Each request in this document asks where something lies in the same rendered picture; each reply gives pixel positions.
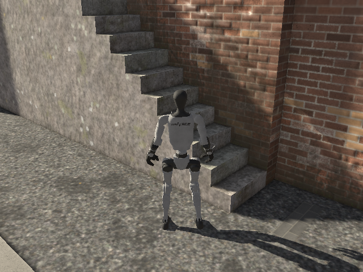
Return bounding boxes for stairs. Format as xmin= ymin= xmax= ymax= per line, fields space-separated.
xmin=0 ymin=0 xmax=267 ymax=213

